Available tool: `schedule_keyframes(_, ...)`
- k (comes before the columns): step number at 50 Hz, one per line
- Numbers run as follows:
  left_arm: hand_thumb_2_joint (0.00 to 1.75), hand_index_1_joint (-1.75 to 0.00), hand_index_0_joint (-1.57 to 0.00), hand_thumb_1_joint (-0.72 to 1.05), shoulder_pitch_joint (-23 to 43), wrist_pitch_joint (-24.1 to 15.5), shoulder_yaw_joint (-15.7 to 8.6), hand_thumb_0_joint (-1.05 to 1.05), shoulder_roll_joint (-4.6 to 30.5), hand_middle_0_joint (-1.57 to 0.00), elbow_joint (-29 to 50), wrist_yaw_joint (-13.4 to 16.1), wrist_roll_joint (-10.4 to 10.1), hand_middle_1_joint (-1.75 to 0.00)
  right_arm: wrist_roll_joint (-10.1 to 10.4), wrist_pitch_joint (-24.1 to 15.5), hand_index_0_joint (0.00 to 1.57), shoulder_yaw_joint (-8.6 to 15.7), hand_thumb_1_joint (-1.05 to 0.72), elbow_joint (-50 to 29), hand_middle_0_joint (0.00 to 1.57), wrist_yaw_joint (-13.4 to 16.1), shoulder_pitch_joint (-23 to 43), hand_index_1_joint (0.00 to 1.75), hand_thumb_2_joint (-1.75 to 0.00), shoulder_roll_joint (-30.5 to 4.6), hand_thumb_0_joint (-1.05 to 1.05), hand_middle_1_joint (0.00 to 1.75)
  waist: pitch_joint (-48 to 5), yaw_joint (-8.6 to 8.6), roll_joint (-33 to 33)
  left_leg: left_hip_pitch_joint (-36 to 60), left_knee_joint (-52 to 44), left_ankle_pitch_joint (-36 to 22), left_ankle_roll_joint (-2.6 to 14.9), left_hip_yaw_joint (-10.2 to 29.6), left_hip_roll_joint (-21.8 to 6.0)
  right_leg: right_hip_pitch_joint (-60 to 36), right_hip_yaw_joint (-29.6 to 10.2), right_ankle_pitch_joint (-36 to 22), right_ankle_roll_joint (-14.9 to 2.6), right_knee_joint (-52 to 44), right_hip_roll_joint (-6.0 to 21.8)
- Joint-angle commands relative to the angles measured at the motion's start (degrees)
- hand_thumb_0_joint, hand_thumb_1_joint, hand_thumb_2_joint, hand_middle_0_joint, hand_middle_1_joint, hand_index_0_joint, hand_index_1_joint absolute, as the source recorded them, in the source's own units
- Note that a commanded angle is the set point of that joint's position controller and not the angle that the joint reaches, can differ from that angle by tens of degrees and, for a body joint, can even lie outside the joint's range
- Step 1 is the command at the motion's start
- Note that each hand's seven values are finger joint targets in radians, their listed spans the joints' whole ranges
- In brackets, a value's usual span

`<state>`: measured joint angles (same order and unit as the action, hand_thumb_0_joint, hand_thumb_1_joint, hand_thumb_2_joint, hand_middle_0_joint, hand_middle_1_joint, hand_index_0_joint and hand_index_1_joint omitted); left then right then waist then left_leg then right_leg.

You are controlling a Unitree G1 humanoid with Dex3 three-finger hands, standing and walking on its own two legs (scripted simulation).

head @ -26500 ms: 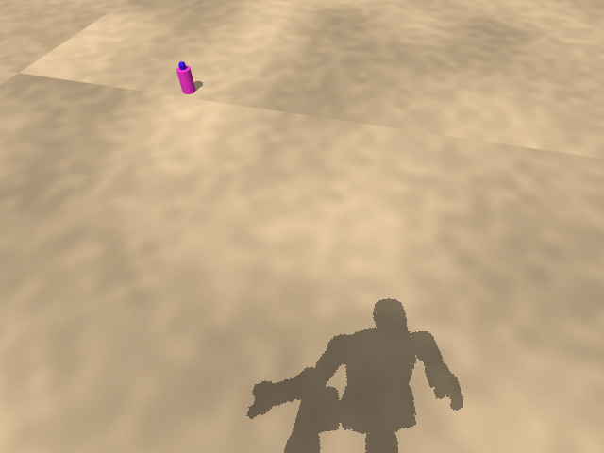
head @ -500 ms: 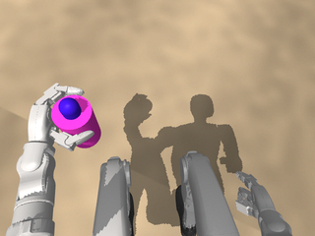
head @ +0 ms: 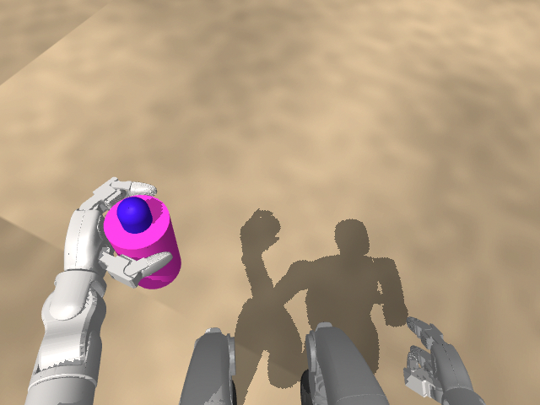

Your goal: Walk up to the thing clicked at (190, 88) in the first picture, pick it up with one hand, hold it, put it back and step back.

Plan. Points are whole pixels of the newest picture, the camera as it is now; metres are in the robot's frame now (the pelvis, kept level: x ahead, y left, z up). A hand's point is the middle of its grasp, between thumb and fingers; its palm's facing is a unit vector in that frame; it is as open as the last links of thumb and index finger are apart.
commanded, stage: lift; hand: left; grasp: from the side
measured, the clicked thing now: (145, 239) +0.35 +0.18 +0.00
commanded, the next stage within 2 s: hold in 1.24 s
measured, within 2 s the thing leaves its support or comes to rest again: neither
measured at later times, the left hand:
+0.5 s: hand (132, 202) +0.36 +0.17 +0.10, palm faces -0.05 -1.00 -0.03, open 11.0 cm
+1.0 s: hand (129, 177) +0.37 +0.17 +0.13, palm faces -0.07 -1.00 +0.00, open 11.0 cm
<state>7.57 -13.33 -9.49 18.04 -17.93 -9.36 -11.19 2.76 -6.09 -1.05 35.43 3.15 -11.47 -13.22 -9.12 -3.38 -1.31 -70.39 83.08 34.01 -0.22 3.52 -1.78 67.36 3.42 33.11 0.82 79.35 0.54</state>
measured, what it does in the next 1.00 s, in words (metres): rises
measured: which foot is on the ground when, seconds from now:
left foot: down 0.00-1.00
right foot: down 0.00-1.00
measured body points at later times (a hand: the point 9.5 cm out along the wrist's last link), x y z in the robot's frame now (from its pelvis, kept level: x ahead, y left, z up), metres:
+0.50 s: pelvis +0.02 +0.00 +0.07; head +0.10 +0.01 +0.51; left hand +0.35 +0.23 +0.10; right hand +0.15 -0.24 -0.03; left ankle +0.05 +0.12 -0.59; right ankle +0.04 -0.14 -0.59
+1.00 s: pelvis +0.04 +0.00 +0.10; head +0.10 +0.01 +0.55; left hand +0.37 +0.22 +0.13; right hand +0.16 -0.25 -0.01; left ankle +0.05 +0.12 -0.59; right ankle +0.04 -0.14 -0.59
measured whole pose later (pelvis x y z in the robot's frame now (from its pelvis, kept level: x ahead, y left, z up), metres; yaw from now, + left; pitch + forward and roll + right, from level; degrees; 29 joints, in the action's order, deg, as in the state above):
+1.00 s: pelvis +0.04 +0.00 +0.10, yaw +1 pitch +9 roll -2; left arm 9.2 -17.6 -8.7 15.0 -27.8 -14.1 -12.2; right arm 1.0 -4.8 -1.9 38.9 5.0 -14.2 -12.4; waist -2.4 -2.7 -0.6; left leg -36.8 54.1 26.1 -0.4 1.3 -1.9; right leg 34.8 2.0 25.2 0.7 51.2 0.3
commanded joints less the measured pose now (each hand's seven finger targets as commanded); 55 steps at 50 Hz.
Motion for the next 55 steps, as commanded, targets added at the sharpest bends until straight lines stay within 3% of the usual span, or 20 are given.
schedule_keyframes(1,1.23,-1.41,-1.29,0.11,19.51,-7.47,-3.59,0.0,8.73,-1.25,19.02,-2.06,-3.36,-1.44,0.14,-2.49,0.2,3.48,-0.89,-5.23,0.2,0.77,-2.6,0.3,-0.89,-8.84,0.0,0.3,-24.44,0.61,-7.53,27.33,-17.0,-16.74,-0.1,1.36,0.69,-13.32,-0.43,-16.49,-2.41,-13.49,-1.3)
schedule_keyframes(5,1.22,-1.39,-1.25,0.08,21.5,-8.35,-5.07,0.0,8.86,-1.21,20.27,-1.93,-4.88,-1.41,0.09,-2.7,0.2,3.1,-0.89,-5.17,0.2,0.8,-2.22,0.3,-0.89,-8.54,0.0,0.3,-23.93,1.01,-7.71,29.9,-20.33,-16.12,-0.14,0.78,1.02,-17.01,-0.53,-16.21,-2.36,-16.55,-1.5)
schedule_keyframes(9,1.23,-1.39,-1.25,0.09,21.69,-9.21,-5.01,0.0,8.75,-1.21,17.91,-1.58,-4.34,-1.41,-0.25,-2.79,0.2,2.84,-0.89,-4.55,0.2,1.09,-2.17,0.3,-0.89,-8.39,0.0,0.3,-21.25,0.69,-6.1,31.12,-22.93,-14.83,0.0,0.53,1.14,-19.29,-0.75,-15.52,-2.15,-19.35,-1.47)
schedule_keyframes(11,1.24,-1.39,-1.25,0.08,21.52,-9.73,-4.94,0.0,8.92,-1.21,17.99,-1.25,-3.95,-1.41,-0.55,-2.61,0.2,2.67,-0.89,-4.33,0.2,1.28,-2.92,0.3,-0.89,-8.18,0.0,0.3,-23.1,0.92,-6.16,32.9,-23.32,-18.96,-0.06,0.08,1.25,-22.0,-0.69,-19.15,-2.21,-19.88,-1.41)
schedule_keyframes(16,1.25,-1.4,-1.25,0.1,21.88,-9.54,-4.14,0.0,8.11,-1.21,15.73,-1.22,-3.66,-1.42,-0.83,-2.07,0.2,2.72,-0.89,-4.05,0.2,1.72,-3.5,0.3,-0.89,-8.25,0.0,0.3,-22.4,0.61,-4.65,35.8,-25.38,-21.68,0.15,-0.79,1.28,-26.61,-1.09,-22.18,-2.06,-23.22,-1.38)
schedule_keyframes(18,1.25,-1.41,-1.26,0.12,21.09,-9.55,-2.8,0.0,6.99,-1.23,14.06,-1.95,-3.61,-1.42,-0.77,-2.01,0.2,2.56,-0.89,-4.26,0.2,1.82,-2.81,0.3,-0.89,-7.86,0.0,0.3,-18.94,0.37,-3.77,35.55,-27.23,-18.74,0.31,-0.99,1.33,-27.29,-1.14,-19.98,-1.92,-25.13,-1.42)
schedule_keyframes(21,1.25,-1.41,-1.26,0.12,23.85,-9.94,-3.17,0.0,7.69,-1.23,13.53,-2.66,-3.5,-1.42,-0.78,-2.22,0.2,2.57,-0.89,-3.96,0.2,1.98,-2.39,0.3,-0.89,-7.84,0.0,0.3,-17.56,0.29,-4.09,36.72,-29.4,-16.39,0.27,-1.11,1.27,-28.04,-1.2,-18.09,-1.84,-27.04,-1.32)
schedule_keyframes(22,1.25,-1.4,-1.25,0.12,21.98,-9.95,-3.87,0.0,7.73,-1.22,13.21,-2.86,-3.81,-1.42,-0.88,-2.12,0.2,2.6,-0.89,-3.85,0.2,2.01,-3.3,0.3,-0.89,-7.85,0.0,0.3,-19.3,0.87,-4.35,38.02,-29.62,-18.75,0.08,-1.1,1.23,-29.89,-1.05,-19.86,-1.94,-27.11,-1.28)
schedule_keyframes(25,1.26,-1.4,-1.24,0.13,21.64,-9.95,-4.33,0.0,7.22,-1.21,11.81,-2.77,-4.0,-1.42,-1.0,-1.9,0.2,2.38,-0.89,-3.91,0.2,2.09,-2.91,0.3,-0.89,-7.54,0.0,0.3,-17.14,1.26,-3.77,38.35,-30.95,-19.49,0.11,-1.46,1.3,-31.36,-1.01,-20.61,-1.92,-28.22,-1.36)
schedule_keyframes(29,1.26,-1.39,-1.23,0.17,24.14,-10.71,-3.76,0.0,6.83,-1.2,12.62,-3.54,-4.37,-1.41,-1.1,-1.85,0.2,2.21,-0.89,-3.62,0.2,2.26,-3.02,0.3,-0.89,-7.43,0.0,0.3,-16.82,0.36,-4.64,41.31,-32.49,-20.7,-0.07,-1.52,1.16,-32.24,-1.12,-21.71,-2.02,-29.56,-1.38)
schedule_keyframes(30,1.26,-1.39,-1.23,0.18,23.83,-10.99,-4.42,0.0,7.64,-1.19,13.07,-3.59,-4.23,-1.4,-1.18,-1.82,0.2,2.07,-0.88,-3.54,0.2,2.37,-2.84,0.3,-0.89,-7.23,0.0,0.3,-17.02,1.21,-5.0,41.71,-32.72,-21.54,-0.13,-1.49,1.2,-32.93,-1.0,-22.12,-2.05,-29.61,-1.35)
schedule_keyframes(35,1.25,-1.39,-1.24,0.16,23.05,-11.2,-3.52,0.0,6.39,-1.2,12.81,-4.22,-4.73,-1.41,-1.46,-1.7,0.2,2.19,-0.89,-2.92,0.2,2.62,-3.77,0.3,-0.89,-7.5,0.0,0.3,-18.49,0.6,-4.83,45.38,-33.57,-27.0,-0.3,-1.22,1.03,-35.82,-0.9,-26.57,-2.04,-30.6,-1.49)
schedule_keyframes(38,1.26,-1.39,-1.22,0.18,24.13,-11.21,-4.46,0.0,7.59,-1.18,12.43,-4.52,-4.4,-1.4,-1.56,-1.33,0.2,2.15,-0.88,-2.64,0.2,2.82,-3.81,0.3,-0.89,-7.43,0.0,0.3,-17.82,0.76,-3.86,45.38,-34.05,-27.82,-0.03,-1.65,1.05,-37.53,-1.28,-27.88,-1.96,-31.68,-1.33)
schedule_keyframes(39,1.25,-1.38,-1.22,0.19,24.08,-11.22,-3.36,0.0,6.54,-1.18,12.05,-4.55,-4.28,-1.4,-1.64,-1.26,0.2,2.09,-0.88,-2.71,0.2,2.84,-2.98,0.3,-0.89,-7.19,0.0,0.3,-15.66,0.73,-4.47,44.51,-34.64,-26.21,-0.1,-1.7,1.16,-36.99,-1.38,-26.69,-1.97,-31.94,-1.34)
schedule_keyframes(44,1.29,-1.43,-1.25,0.19,23.0,-11.15,-4.34,0.0,6.24,-1.22,9.76,-4.58,-4.63,-1.45,-1.49,-1.02,0.2,2.29,-0.88,-2.88,0.2,2.79,-3.07,0.3,-0.89,-7.32,0.0,0.3,-14.84,1.26,-3.34,45.58,-35.71,-27.38,0.05,-2.14,1.13,-39.41,-1.33,-28.06,-1.8,-33.42,-1.29)
schedule_keyframes(45,1.29,-1.43,-1.26,0.19,23.72,-11.23,-2.87,0.0,5.59,-1.23,10.21,-5.08,-4.53,-1.45,-1.66,-0.97,0.2,2.32,-0.88,-2.71,0.2,2.79,-3.16,0.3,-0.89,-7.36,0.0,0.3,-15.21,0.37,-3.6,46.27,-35.74,-27.68,-0.02,-1.96,1.06,-39.42,-1.35,-28.27,-1.82,-33.5,-1.33)
schedule_keyframes(46,1.29,-1.43,-1.26,0.17,24.22,-11.28,-4.37,0.0,6.78,-1.22,10.24,-5.25,-4.79,-1.45,-1.58,-0.91,0.2,2.45,-0.88,-2.45,0.2,2.81,-3.56,0.3,-0.89,-7.42,0.0,0.3,-16.1,1.08,-3.54,46.66,-35.71,-28.83,0.08,-2.09,1.15,-40.51,-1.34,-29.29,-1.69,-33.83,-1.27)
schedule_keyframes(49,1.29,-1.44,-1.27,0.17,23.68,-11.55,-3.88,0.0,6.78,-1.23,9.54,-5.71,-4.36,-1.46,-1.51,-0.87,0.2,2.55,-0.88,-2.85,0.2,2.77,-2.57,0.3,-0.89,-7.43,0.0,0.3,-14.12,1.05,-2.86,46.42,-37.03,-26.47,0.16,-2.29,1.25,-40.88,-1.51,-27.73,-1.67,-34.9,-1.26)
schedule_keyframes(53,1.26,-1.41,-1.25,0.23,22.88,-11.46,-4.25,0.0,6.46,-1.21,10.04,-6.14,-4.77,-1.43,-1.75,-0.62,0.2,2.62,-0.88,-2.63,0.2,2.8,-3.59,0.3,-0.89,-7.63,0.0,0.3,-17.66,1.08,-3.7,50.49,-36.81,-32.23,-0.06,-2.12,0.91,-41.97,-1.26,-31.29,-1.79,-34.74,-1.37)
schedule_keyframes(55,1.29,-1.44,-1.27,0.22,24.13,-11.52,-3.83,0.0,6.05,-1.23,11.11,-5.92,-4.82,-1.46,-1.84,-0.57,0.2,2.56,-0.88,-2.43,0.2,2.71,-3.08,0.3,-0.89,-7.41,0.0,0.3,-15.34,1.15,-3.79,49.39,-37.5,-31.38,-0.17,-2.09,0.99,-41.98,-1.16,-30.66,-1.87,-35.0,-1.48)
